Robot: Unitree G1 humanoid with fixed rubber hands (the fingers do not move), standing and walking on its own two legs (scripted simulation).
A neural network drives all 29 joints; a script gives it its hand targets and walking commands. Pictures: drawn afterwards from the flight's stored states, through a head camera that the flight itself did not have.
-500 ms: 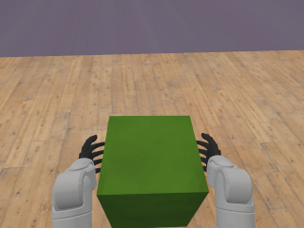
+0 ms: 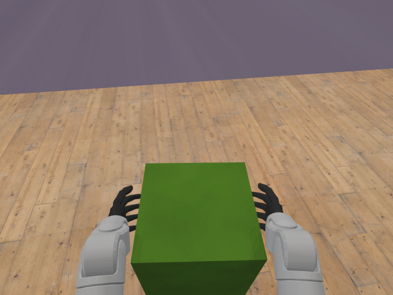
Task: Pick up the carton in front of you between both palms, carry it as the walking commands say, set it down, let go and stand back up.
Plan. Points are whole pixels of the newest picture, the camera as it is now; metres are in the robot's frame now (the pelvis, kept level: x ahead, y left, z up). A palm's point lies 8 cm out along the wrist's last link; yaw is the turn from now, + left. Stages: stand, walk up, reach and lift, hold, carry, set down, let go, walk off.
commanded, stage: carry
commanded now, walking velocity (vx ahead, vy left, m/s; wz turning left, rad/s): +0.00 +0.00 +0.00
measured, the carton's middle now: (195, 234) +0.28 +0.00 -0.02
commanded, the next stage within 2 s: hold in 1.24 s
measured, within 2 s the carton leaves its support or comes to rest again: neither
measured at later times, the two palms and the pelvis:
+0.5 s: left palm (118, 240) +0.24 +0.15 +0.04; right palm (275, 236) +0.24 -0.15 +0.04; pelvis -0.05 +0.00 +0.00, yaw +0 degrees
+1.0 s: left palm (119, 254) +0.22 +0.14 +0.04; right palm (282, 250) +0.22 -0.16 +0.04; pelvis -0.07 -0.01 +0.00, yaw +0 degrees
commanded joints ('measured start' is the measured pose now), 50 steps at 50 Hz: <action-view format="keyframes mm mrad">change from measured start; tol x2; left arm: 1 -402 -821 -596 -13 -283 -75 -234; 7 -459 -818 -507 103 -209 -200 -236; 12 -533 -848 -426 241 -151 -310 -245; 17 -567 -902 -412 309 -135 -359 -256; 23 -541 -921 -479 243 -180 -310 -256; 27 -526 -897 -464 238 -174 -282 -255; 33 -553 -907 -474 224 -182 -284 -257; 50 -542 -905 -471 226 -179 -280 -258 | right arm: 1 -388 834 595 6 276 -72 225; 5 -406 825 529 84 223 -151 225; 11 -497 845 432 229 155 -286 236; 17 -541 905 400 325 129 -356 253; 22 -520 930 458 276 165 -319 254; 27 -495 900 450 261 164 -279 250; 33 -524 911 460 244 173 -281 253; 50 -515 907 458 245 173 -279 256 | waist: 1 4 -19 -204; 32 2 8 -141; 50 3 10 -157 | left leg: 1 184 75 -71 29 553 28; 6 165 79 -74 27 439 26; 11 192 93 -89 -1 448 30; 32 162 91 -105 -76 266 19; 50 153 93 -101 -74 282 12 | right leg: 1 8 -114 51 -15 794 8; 5 2 -125 46 -17 754 -5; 11 -67 -103 40 -34 485 -18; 16 -88 -99 52 -55 375 -25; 33 -147 -104 74 -93 234 -40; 50 -149 -104 76 -77 268 -44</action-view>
